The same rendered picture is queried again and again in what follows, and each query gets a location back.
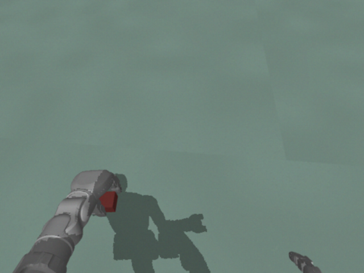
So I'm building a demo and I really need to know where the left robot arm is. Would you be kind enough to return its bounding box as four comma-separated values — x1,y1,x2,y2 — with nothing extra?
13,189,97,273

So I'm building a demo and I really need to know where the right robot hand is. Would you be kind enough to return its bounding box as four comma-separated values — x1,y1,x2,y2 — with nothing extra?
289,251,322,273

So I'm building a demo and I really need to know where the small box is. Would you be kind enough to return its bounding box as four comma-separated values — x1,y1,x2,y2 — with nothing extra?
99,191,118,212

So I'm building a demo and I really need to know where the left robot hand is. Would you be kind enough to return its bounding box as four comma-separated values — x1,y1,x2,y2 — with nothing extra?
71,170,122,217

